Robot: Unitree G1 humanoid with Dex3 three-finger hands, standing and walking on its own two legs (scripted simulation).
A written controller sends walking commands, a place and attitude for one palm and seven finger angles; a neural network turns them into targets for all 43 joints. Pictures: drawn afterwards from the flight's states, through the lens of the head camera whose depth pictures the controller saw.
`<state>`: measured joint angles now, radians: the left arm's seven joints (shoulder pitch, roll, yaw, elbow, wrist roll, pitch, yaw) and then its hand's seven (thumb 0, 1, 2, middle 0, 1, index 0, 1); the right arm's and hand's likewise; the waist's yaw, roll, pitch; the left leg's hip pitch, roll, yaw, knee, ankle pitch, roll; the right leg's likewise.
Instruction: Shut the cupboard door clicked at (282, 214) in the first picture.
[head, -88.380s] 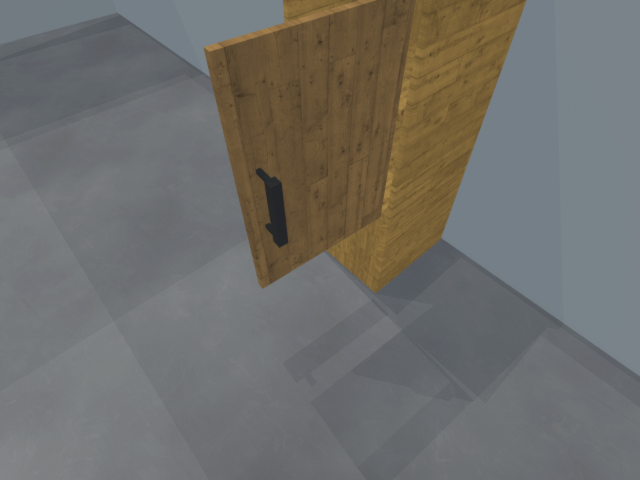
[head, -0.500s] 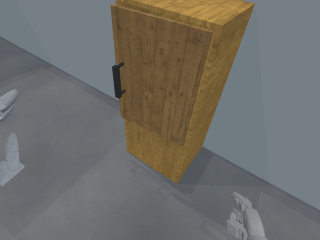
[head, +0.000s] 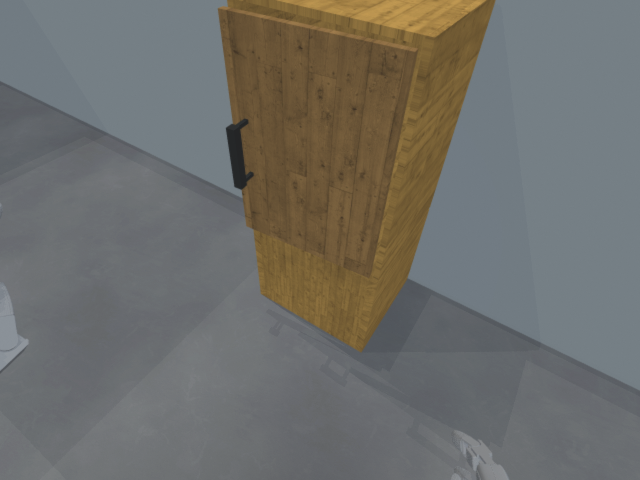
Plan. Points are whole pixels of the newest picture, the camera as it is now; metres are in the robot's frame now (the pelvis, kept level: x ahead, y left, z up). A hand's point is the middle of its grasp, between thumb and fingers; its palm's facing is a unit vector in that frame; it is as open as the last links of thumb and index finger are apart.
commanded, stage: stop stepping back and stand still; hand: left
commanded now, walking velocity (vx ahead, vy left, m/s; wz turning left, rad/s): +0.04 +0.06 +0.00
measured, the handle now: (242, 154) +0.85 +0.20 -0.06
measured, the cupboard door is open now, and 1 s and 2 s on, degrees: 5 5 5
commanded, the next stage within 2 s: let the arm hang, fingers relaxed in 0.28 s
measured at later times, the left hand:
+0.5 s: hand (92, 395) +0.21 +0.27 +0.04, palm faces +0.16 -0.86 -0.48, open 7.4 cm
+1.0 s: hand out of the picture -0.12 +0.18 -0.17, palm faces +0.08 -0.98 -0.20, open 7.4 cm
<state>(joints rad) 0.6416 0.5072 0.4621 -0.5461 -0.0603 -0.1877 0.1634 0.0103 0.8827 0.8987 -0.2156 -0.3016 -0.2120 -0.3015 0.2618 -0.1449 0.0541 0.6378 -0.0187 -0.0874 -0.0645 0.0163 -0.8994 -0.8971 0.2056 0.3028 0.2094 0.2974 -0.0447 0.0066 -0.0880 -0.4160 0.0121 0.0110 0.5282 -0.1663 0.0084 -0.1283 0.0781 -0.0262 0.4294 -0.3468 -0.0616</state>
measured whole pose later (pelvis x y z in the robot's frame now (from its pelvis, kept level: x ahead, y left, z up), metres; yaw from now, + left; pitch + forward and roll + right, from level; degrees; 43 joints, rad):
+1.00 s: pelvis -0.02 +0.01 +0.00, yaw +2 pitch -1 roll -1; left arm 0.48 0.17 0.01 1.12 0.01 0.03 0.03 0.01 0.91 0.90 -0.20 -0.30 -0.20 -0.30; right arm 0.33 -0.17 0.00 1.09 -0.01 0.03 -0.03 0.01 -0.91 -0.90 0.20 0.30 0.20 0.30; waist 0.01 0.00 0.04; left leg -0.32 -0.02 0.01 0.46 -0.11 0.04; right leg -0.07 0.05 -0.05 0.42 -0.33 -0.04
